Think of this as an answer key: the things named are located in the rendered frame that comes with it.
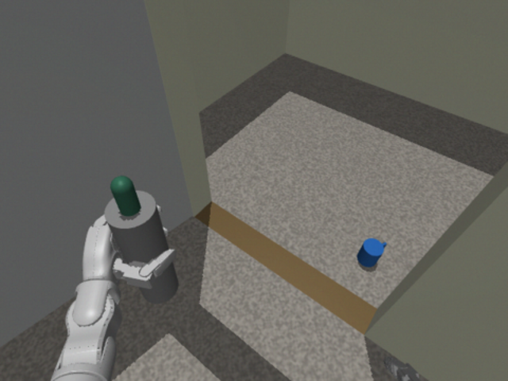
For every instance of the left robot arm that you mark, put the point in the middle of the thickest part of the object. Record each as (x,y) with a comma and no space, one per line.
(92,321)

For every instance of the left robot hand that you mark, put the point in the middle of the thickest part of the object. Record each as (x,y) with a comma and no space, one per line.
(103,259)

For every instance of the right robot hand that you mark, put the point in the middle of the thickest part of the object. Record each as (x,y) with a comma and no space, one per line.
(401,371)

